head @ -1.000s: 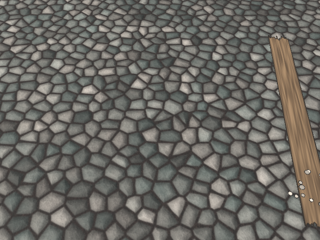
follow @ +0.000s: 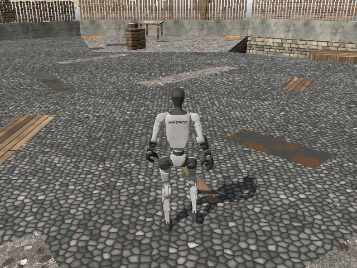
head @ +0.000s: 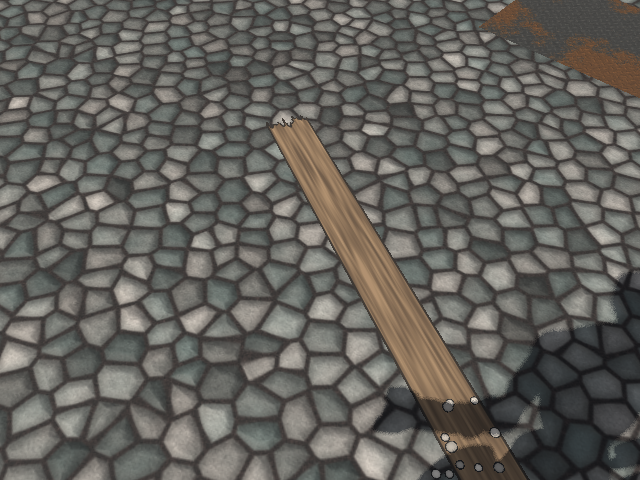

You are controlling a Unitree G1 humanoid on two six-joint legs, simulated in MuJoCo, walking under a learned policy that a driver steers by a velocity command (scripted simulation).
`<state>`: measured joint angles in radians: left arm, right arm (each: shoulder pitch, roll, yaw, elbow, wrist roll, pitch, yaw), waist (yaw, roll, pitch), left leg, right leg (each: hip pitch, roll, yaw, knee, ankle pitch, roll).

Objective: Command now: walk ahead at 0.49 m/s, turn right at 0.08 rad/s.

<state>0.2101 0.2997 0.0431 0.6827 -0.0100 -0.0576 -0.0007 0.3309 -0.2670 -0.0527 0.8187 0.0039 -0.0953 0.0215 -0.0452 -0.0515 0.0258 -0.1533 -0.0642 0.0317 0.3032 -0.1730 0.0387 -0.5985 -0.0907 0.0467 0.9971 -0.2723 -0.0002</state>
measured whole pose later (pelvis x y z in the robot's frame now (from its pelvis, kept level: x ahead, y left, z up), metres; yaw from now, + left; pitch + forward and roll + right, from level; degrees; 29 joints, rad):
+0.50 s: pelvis +0.28 -0.08 +0.00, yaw +0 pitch +1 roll -1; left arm 0.34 0.27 0.05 0.76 0.00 -0.09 -0.03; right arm 0.18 -0.32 -0.04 0.77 0.01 -0.06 0.01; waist 0.04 0.04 0.03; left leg -0.62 0.11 -0.04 1.00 -0.21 -0.01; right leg -0.16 0.06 -0.05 0.30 -0.16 -0.07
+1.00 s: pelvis +0.56 -0.01 +0.00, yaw +0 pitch +1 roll +1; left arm 0.24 0.31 0.05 0.78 -0.01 -0.07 0.00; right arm 0.27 -0.27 -0.05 0.82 0.00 -0.08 0.03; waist -0.03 -0.04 0.03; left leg -0.22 -0.06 0.06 0.36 -0.14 0.07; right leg -0.54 -0.09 0.04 1.08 -0.30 0.00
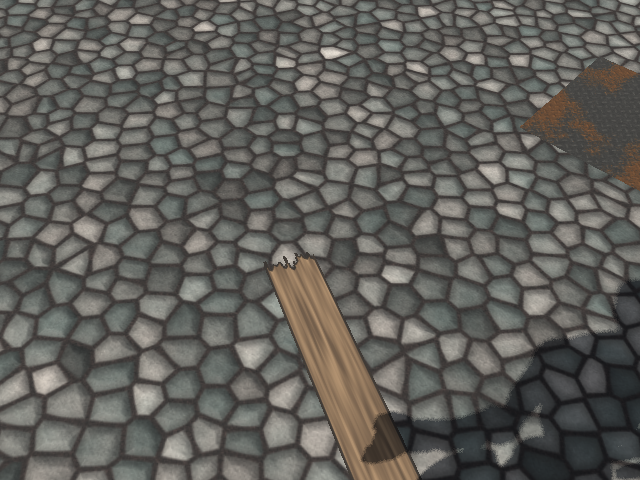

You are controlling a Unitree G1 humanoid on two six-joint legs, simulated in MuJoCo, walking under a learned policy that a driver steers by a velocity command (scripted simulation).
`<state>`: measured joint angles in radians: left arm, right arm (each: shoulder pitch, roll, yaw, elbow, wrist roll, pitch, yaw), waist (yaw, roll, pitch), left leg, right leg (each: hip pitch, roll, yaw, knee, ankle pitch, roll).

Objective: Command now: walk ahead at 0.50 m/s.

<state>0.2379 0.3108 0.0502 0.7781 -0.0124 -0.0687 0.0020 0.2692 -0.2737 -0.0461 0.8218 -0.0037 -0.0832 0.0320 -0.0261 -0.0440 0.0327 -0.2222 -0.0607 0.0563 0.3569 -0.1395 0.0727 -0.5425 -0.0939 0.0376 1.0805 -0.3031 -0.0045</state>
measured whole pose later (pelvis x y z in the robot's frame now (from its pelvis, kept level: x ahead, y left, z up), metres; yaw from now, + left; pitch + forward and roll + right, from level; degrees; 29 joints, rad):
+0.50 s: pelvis +0.27 -0.07 +0.00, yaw +0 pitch +1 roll -1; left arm 0.24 0.27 0.05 0.79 0.00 -0.08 -0.03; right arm 0.25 -0.31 -0.05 0.86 0.02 -0.08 0.01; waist 0.01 0.04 0.04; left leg -0.46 0.07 -0.03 1.12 -0.34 0.03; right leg -0.27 0.05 -0.06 0.40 -0.15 -0.06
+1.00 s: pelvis +0.48 -0.02 -0.01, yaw +13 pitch +2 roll -1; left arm 0.14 0.31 0.05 0.79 0.00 -0.02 0.03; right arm 0.14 -0.30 -0.07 0.70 0.00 -0.02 0.02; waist -0.01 -0.02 0.07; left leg -0.44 -0.09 -0.02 0.48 -0.08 0.08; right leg -0.48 0.00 0.04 1.19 -0.48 0.04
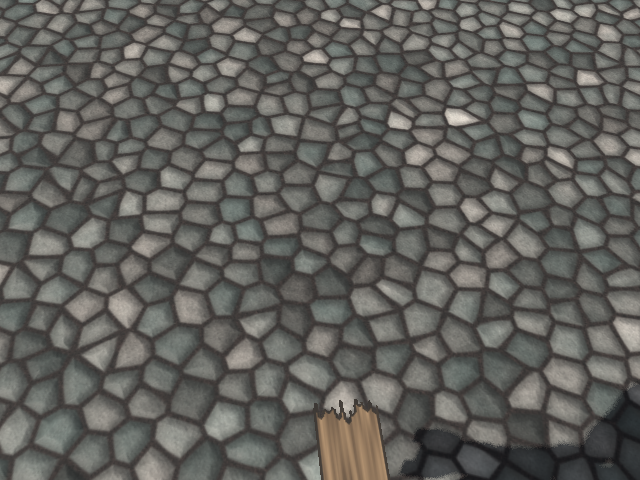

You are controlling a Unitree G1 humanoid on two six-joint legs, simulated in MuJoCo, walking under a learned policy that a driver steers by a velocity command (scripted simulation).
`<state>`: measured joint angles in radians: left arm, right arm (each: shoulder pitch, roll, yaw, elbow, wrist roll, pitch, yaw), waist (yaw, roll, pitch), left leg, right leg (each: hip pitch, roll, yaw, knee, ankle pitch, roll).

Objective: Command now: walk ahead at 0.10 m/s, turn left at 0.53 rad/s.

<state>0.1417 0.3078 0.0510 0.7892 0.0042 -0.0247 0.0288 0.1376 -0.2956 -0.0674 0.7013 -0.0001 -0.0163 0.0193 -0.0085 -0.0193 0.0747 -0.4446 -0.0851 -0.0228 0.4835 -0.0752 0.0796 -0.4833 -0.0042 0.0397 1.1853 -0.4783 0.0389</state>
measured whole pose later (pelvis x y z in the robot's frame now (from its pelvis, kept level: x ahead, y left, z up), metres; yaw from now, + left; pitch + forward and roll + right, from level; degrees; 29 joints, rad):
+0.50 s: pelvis +0.07 -0.05 +0.01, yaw +18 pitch +2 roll +1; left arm 0.16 0.27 0.06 0.73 0.01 -0.01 0.04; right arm 0.20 -0.36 -0.11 0.66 0.02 0.06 -0.02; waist 0.00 0.05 0.03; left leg -0.54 -0.10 -0.11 1.11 -0.42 -0.06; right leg -0.26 -0.02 0.01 0.46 -0.23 0.01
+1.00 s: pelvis +0.15 +0.06 +0.02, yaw +33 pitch +2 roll -1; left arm 0.19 0.32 0.07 0.75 0.00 -0.08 -0.04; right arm 0.38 -0.25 -0.04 0.69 0.00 -0.04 0.01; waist -0.03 -0.05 0.00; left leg -0.08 -0.05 -0.02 0.32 -0.27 0.06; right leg -0.63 -0.09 -0.01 0.97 -0.16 0.02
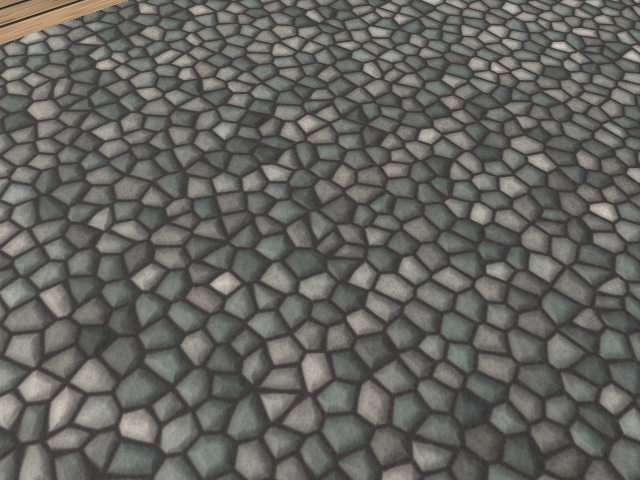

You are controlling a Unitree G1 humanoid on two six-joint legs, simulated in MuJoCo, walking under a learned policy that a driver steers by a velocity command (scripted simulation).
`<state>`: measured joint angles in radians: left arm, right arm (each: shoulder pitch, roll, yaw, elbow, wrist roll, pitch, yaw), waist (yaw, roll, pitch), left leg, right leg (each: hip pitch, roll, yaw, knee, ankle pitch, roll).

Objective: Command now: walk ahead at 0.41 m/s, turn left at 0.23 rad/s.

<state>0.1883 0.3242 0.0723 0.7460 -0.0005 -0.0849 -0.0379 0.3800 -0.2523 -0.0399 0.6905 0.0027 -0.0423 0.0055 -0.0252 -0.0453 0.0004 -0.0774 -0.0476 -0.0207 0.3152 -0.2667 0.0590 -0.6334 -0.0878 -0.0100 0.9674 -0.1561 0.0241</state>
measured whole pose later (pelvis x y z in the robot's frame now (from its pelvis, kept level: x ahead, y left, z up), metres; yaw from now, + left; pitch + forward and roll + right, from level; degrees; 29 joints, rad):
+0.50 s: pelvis +0.19 -0.02 -0.02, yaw +2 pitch +0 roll -2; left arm 0.12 0.24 0.03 0.81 0.01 -0.03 -0.02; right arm 0.22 -0.28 -0.04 0.76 -0.01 0.03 -0.03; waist 0.01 0.02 0.08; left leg -0.35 0.05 -0.06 0.67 -0.31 -0.04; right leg -0.35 0.05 -0.05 0.46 -0.09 -0.05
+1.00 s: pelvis +0.26 +0.01 -0.01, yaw +1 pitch -1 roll +0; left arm 0.11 0.25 0.03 0.99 0.00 0.01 0.01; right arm 0.23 -0.23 -0.03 0.87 -0.01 -0.01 -0.03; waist 0.01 0.00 0.04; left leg -0.15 0.00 -0.01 0.51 -0.34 0.00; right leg -0.25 -0.01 -0.01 0.52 -0.25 0.01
